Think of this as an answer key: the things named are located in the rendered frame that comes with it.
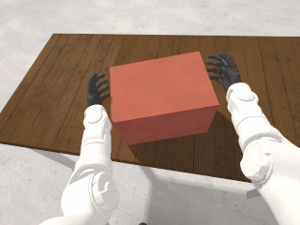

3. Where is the carton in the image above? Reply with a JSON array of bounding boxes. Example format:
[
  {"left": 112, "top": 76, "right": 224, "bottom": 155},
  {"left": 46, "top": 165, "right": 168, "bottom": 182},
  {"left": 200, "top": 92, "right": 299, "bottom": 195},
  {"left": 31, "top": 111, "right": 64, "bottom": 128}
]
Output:
[{"left": 110, "top": 52, "right": 219, "bottom": 145}]

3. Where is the robot right upper arm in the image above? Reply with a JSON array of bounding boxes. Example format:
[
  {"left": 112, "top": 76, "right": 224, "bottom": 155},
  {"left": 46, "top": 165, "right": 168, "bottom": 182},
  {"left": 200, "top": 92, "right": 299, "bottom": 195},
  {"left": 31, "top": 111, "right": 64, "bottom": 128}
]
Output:
[{"left": 240, "top": 139, "right": 300, "bottom": 225}]

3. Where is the right robot hand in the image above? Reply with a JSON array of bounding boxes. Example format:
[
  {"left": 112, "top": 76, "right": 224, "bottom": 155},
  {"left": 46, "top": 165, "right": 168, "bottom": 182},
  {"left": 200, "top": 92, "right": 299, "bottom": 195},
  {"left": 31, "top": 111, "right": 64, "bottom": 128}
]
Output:
[{"left": 205, "top": 51, "right": 242, "bottom": 92}]

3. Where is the robot left upper arm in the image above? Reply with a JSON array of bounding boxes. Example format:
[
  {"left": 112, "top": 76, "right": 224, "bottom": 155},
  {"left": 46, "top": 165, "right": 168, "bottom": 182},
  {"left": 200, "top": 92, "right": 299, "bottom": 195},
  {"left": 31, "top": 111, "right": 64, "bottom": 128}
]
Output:
[{"left": 39, "top": 172, "right": 120, "bottom": 225}]

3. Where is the robot right forearm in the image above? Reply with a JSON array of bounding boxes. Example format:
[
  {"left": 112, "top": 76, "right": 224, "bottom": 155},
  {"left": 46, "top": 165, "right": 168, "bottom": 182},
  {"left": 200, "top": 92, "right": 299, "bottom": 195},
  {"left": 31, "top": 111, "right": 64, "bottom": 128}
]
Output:
[{"left": 226, "top": 82, "right": 297, "bottom": 154}]

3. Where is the robot left forearm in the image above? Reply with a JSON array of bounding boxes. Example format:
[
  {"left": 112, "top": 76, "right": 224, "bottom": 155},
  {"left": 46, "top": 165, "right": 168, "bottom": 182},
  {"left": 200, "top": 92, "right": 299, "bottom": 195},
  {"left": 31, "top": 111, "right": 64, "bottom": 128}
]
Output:
[{"left": 61, "top": 104, "right": 113, "bottom": 209}]

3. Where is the left robot hand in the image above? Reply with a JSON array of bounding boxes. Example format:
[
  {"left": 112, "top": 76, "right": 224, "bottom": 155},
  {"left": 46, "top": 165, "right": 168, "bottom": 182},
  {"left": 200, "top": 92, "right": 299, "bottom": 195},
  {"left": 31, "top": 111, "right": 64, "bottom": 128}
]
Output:
[{"left": 86, "top": 73, "right": 111, "bottom": 108}]

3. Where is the table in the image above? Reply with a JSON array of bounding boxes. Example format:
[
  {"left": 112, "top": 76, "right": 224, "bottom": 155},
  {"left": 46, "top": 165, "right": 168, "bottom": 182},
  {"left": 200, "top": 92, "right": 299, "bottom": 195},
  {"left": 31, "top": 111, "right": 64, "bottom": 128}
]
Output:
[{"left": 0, "top": 33, "right": 300, "bottom": 201}]

